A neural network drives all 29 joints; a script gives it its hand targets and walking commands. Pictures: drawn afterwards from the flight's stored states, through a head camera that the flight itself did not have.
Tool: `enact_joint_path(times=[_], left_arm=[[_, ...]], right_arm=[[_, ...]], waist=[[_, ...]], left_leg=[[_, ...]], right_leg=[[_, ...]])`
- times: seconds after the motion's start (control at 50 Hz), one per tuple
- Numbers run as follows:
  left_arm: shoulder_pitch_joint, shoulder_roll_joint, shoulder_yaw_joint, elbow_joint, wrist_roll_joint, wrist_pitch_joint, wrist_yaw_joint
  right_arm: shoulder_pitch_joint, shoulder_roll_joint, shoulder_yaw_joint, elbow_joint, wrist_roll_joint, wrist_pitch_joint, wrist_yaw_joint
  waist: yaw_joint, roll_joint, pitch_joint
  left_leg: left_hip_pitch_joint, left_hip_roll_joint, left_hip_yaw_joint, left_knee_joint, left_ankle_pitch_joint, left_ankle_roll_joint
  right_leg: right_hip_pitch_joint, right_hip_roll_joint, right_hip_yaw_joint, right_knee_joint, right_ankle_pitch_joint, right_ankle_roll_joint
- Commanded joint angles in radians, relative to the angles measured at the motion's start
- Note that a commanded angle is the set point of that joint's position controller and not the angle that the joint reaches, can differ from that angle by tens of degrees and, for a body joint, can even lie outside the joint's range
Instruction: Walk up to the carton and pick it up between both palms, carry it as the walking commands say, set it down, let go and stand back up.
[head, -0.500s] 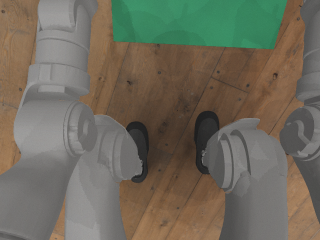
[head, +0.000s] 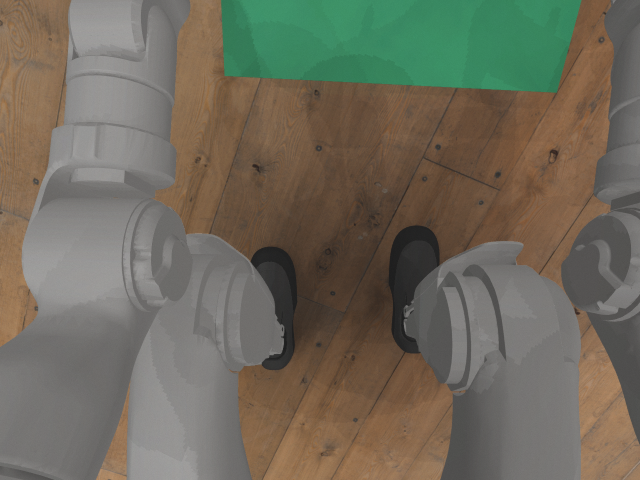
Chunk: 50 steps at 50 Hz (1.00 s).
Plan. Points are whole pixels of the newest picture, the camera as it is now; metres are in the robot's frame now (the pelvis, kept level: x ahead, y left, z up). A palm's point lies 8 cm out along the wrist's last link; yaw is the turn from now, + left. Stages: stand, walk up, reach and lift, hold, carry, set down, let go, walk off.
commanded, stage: set down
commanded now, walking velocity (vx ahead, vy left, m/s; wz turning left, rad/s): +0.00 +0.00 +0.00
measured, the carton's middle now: out of the picture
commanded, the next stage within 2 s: none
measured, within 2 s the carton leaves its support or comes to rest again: neither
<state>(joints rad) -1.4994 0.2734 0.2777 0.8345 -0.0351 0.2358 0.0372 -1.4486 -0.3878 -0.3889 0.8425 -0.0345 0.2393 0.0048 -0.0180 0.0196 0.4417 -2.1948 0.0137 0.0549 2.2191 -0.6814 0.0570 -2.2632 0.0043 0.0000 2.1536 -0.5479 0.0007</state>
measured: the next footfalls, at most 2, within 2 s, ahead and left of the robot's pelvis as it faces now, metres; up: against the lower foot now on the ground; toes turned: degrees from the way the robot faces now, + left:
none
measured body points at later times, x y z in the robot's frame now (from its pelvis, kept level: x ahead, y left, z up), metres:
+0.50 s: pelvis +0.00 +0.00 +0.00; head +0.39 -0.01 +0.21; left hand +0.59 +0.14 -0.18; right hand +0.57 -0.23 -0.18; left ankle +0.08 +0.10 -0.34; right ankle +0.12 -0.12 -0.34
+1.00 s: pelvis -0.01 +0.00 -0.01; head +0.38 -0.01 +0.20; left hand +0.57 +0.16 -0.19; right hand +0.54 -0.25 -0.21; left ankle +0.08 +0.10 -0.34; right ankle +0.12 -0.12 -0.34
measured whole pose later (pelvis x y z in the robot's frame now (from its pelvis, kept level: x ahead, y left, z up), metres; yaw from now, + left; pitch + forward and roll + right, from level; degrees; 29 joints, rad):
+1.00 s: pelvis -0.01 +0.00 -0.01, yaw +1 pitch +33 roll +0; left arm -1.52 0.37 0.09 0.97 -0.20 0.13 0.10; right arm -1.46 -0.46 -0.31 1.05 0.10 0.09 -0.06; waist -0.02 0.01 0.52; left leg -2.16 0.01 0.05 2.27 -0.68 0.04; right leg -2.24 0.00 0.00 2.21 -0.55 0.00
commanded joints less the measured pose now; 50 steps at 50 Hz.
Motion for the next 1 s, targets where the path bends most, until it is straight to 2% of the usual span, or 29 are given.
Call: enact_joint_path(times=[0.0,0.14,0.16,0.2,0.22,0.24,0.28,0.36,0.4,0.42,0.44,0.48,0.5,0.52,0.54,0.56,0.6,0.68,0.7,0.72,0.74,0.78,0.8,0.82,0.84,0.88,0.9,0.94,0.98], left_arm=[[-0.193,-0.83,-0.359,0.088,-0.049,0.003,-0.273],[-0.182,-0.805,-0.356,0.094,-0.039,0.003,-0.27],[-0.191,-0.804,-0.349,0.104,-0.028,-0.001,-0.275],[-0.17,-0.774,-0.328,0.116,-0.017,0.008,-0.277],[-0.222,-0.782,-0.344,0.107,-0.04,-0.003,-0.266],[-0.23,-0.761,-0.369,0.07,-0.049,-0.011,-0.268],[-0.225,-0.72,-0.358,0.077,-0.033,-0.017,-0.259],[-0.247,-0.665,-0.338,0.113,-0.061,-0.012,-0.258],[-0.208,-0.653,-0.318,0.113,-0.03,-0.018,-0.235],[-0.163,-0.608,-0.312,0.165,-0.031,-0.016,-0.231],[-0.158,-0.588,-0.304,0.151,-0.012,-0.021,-0.224],[-0.203,-0.558,-0.309,0.131,-0.03,-0.045,-0.205],[-0.201,-0.545,-0.36,0.091,-0.044,-0.056,-0.186],[-0.179,-0.44,-0.329,0.113,-0.036,-0.061,-0.174],[-0.17,-0.392,-0.33,0.167,-0.039,-0.049,-0.167],[-0.212,-0.358,-0.302,0.117,-0.023,-0.065,-0.153],[-0.194,-0.281,-0.302,0.145,-0.066,-0.072,-0.121],[-0.068,0.124,-0.192,0.18,-0.045,-0.102,-0.004],[-0.125,0.156,-0.2,0.165,-0.043,-0.118,0.014],[-0.142,0.201,-0.175,0.137,-0.094,-0.13,0.029],[-0.17,0.237,-0.175,0.074,-0.103,-0.148,0.051],[-0.2,0.257,-0.221,0.046,-0.136,-0.158,0.073],[-0.225,0.252,-0.215,0.085,-0.157,-0.154,0.069],[-0.186,0.238,-0.239,0.206,-0.166,-0.137,0.073],[-0.216,0.273,-0.221,0.182,-0.162,-0.141,0.07],[-0.288,0.328,-0.218,0.118,-0.179,-0.145,0.074],[-0.298,0.337,-0.226,0.084,-0.201,-0.143,0.078],[-0.331,0.305,-0.248,0.125,-0.204,-0.133,0.079],[-0.358,0.288,-0.261,0.103,-0.22,-0.126,0.071]], right_arm=[[-0.232,0.906,0.327,0.175,0.138,0.021,0.322],[-0.206,0.851,0.306,0.181,0.116,0.013,0.321],[-0.229,0.899,0.325,0.177,0.113,0.015,0.315],[-0.161,0.874,0.285,0.22,0.1,0.024,0.326],[-0.183,0.89,0.297,0.203,0.104,0.02,0.318],[-0.153,0.845,0.279,0.224,0.102,0.015,0.325],[-0.155,0.864,0.274,0.235,0.106,0.011,0.313],[-0.149,0.812,0.244,0.23,0.104,0.013,0.292],[-0.199,0.746,0.286,0.205,0.11,-0.004,0.28],[-0.178,0.714,0.246,0.205,0.094,-0.008,0.276],[-0.152,0.717,0.26,0.244,0.092,-0.008,0.268],[-0.133,0.655,0.239,0.257,0.078,-0.025,0.253],[-0.127,0.606,0.221,0.259,0.104,-0.045,0.235],[-0.123,0.563,0.228,0.287,0.102,-0.042,0.214],[-0.054,0.534,0.204,0.302,0.106,-0.045,0.208],[-0.11,0.541,0.222,0.244,0.121,-0.054,0.198],[-0.108,0.382,0.202,0.249,0.114,-0.076,0.163],[-0.069,-0.08,0.121,0.29,0.111,-0.133,0.028],[-0.123,-0.052,0.141,0.231,0.167,-0.147,0.012],[-0.134,-0.137,0.154,0.203,0.156,-0.166,-0.025],[-0.185,-0.147,0.15,0.14,0.184,-0.182,-0.05],[-0.222,-0.161,0.157,0.095,0.198,-0.199,-0.076],[-0.248,-0.157,0.184,0.162,0.206,-0.189,-0.077],[-0.192,-0.17,0.167,0.269,0.214,-0.176,-0.081],[-0.207,-0.144,0.207,0.259,0.242,-0.174,-0.073],[-0.243,-0.215,0.161,0.221,0.235,-0.176,-0.089],[-0.285,-0.241,0.179,0.151,0.238,-0.18,-0.093],[-0.273,-0.233,0.205,0.268,0.286,-0.165,-0.08],[-0.313,-0.265,0.166,0.221,0.241,-0.172,-0.08]], waist=[[-0.089,-0.016,-0.956],[-0.095,0.013,-0.897],[-0.061,0.009,-0.929],[-0.081,0.01,-0.87],[-0.099,-0.045,-0.945],[-0.118,0.021,-0.903],[-0.091,0.037,-0.889],[-0.121,-0.019,-0.933],[-0.064,-0.011,-0.939],[-0.102,0.013,-0.927],[-0.071,-0.054,-0.901],[-0.114,-0.047,-0.916],[-0.106,0.076,-0.955],[-0.097,0.006,-0.943],[-0.121,0.022,-0.933],[-0.069,0.012,-0.983],[-0.116,-0.001,-1.012],[-0.103,-0.034,-1.061],[-0.08,0.018,-1.127],[-0.106,-0.038,-1.223],[-0.081,-0.035,-1.347],[-0.113,-0.031,-1.468],[-0.108,-0.103,-1.335],[-0.122,-0.03,-1.304],[-0.07,-0.017,-1.268],[-0.115,-0.002,-1.328],[-0.117,-0.058,-1.423],[-0.098,0.02,-1.363],[-0.133,0.01,-1.3]], left_leg=[[0.454,-0.107,-0.087,-0.162,0.446,-0.011],[0.468,-0.1,-0.11,-0.163,0.436,-0.018],[0.464,-0.1,-0.09,-0.14,0.448,-0.031],[0.396,-0.105,-0.071,-0.164,0.365,-0.028],[0.479,-0.1,-0.107,-0.153,0.464,-0.02],[0.489,-0.095,-0.114,-0.142,0.511,-0.033],[0.438,-0.092,-0.078,-0.146,0.415,-0.038],[0.437,-0.09,-0.09,-0.156,0.37,-0.032],[0.411,-0.101,-0.084,-0.142,0.383,-0.038],[0.431,-0.091,-0.08,-0.151,0.392,-0.035],[0.432,-0.089,-0.096,-0.163,0.411,-0.037],[0.443,-0.09,-0.102,-0.161,0.438,-0.051],[0.486,-0.087,-0.075,-0.137,0.456,-0.063],[0.436,-0.082,-0.072,-0.128,0.427,-0.058],[0.447,-0.07,-0.081,-0.144,0.373,-0.054],[0.468,-0.074,-0.077,-0.152,0.42,-0.053],[0.497,-0.076,-0.083,-0.138,0.4,-0.061],[0.514,-0.072,-0.075,-0.138,0.412,-0.072],[0.56,-0.059,-0.078,-0.124,0.474,-0.075],[0.508,-0.059,-0.056,-0.082,0.468,-0.088],[0.545,-0.071,-0.065,-0.09,0.519,-0.085],[0.663,-0.067,-0.096,-0.083,0.626,-0.085],[0.472,-0.075,-0.079,-0.108,0.527,-0.074],[0.558,-0.061,-0.084,-0.117,0.497,-0.08],[0.534,-0.06,-0.082,-0.12,0.507,-0.074],[0.543,-0.053,-0.081,-0.103,0.459,-0.079],[0.607,-0.059,-0.078,-0.072,0.503,-0.074],[0.591,-0.042,-0.074,-0.093,0.449,-0.083],[0.635,-0.05,-0.09,-0.122,0.449,-0.079]], right_leg=[[0.411,0.064,-0.053,-0.041,0.307,-0.017],[0.386,0.05,-0.052,-0.027,0.289,-0.017],[0.423,0.055,-0.022,-0.041,0.32,-0.025],[0.414,0.061,-0.04,-0.051,0.27,-0.022],[0.403,0.06,-0.051,-0.032,0.321,-0.015],[0.319,0.062,-0.048,-0.037,0.304,-0.029],[0.393,0.061,-0.026,-0.047,0.297,-0.03],[0.447,0.056,-0.044,-0.033,0.286,-0.019],[0.453,0.058,-0.019,-0.036,0.3,-0.027],[0.462,0.053,-0.04,-0.036,0.313,-0.011],[0.467,0.052,-0.046,-0.035,0.324,-0.005],[0.459,0.051,-0.048,-0.04,0.341,-0.011],[0.443,0.052,-0.032,-0.029,0.34,-0.017],[0.487,0.045,-0.021,-0.045,0.355,-0.007],[0.469,0.046,-0.033,-0.035,0.312,-0.005],[0.514,0.044,-0.022,-0.043,0.357,-0.003],[0.491,0.029,-0.035,-0.037,0.316,0.001],[0.55,0.021,-0.049,-0.045,0.337,0.03],[0.538,0.023,-0.032,-0.036,0.386,0.02],[0.719,0.012,-0.003,-0.027,0.477,0.024],[0.766,0.018,-0.014,0.0,0.532,0.017],[0.743,0.011,-0.033,0.019,0.594,0.026],[0.783,0.008,-0.024,-0.003,0.579,0.017],[0.723,0.008,-0.03,-0.008,0.523,0.02],[0.679,-0.002,-0.02,-0.012,0.496,0.023],[0.731,-0.002,-0.014,-0.004,0.492,0.016],[0.759,-0.003,-0.018,0.0,0.498,0.024],[0.686,-0.011,-0.023,-0.003,0.451,0.005],[0.628,-0.012,-0.036,-0.035,0.405,0.012]])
